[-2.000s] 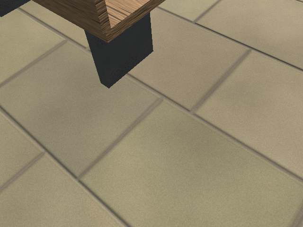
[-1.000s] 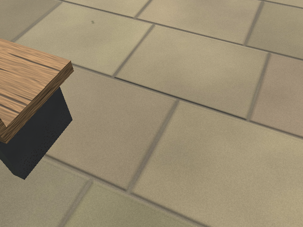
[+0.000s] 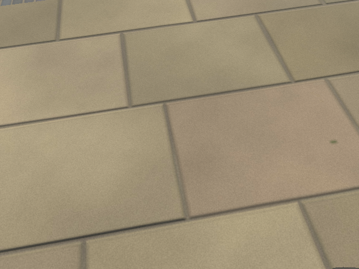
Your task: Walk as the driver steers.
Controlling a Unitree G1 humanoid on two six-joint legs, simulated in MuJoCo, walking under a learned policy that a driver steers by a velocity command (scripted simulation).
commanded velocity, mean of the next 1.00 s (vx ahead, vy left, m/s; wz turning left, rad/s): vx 0.50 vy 0.00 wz -0.04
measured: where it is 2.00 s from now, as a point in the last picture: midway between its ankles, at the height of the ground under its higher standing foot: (183, 158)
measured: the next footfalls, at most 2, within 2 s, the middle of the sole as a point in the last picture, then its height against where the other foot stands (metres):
left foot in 0.24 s outside the picture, level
right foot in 0.78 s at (234, 233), level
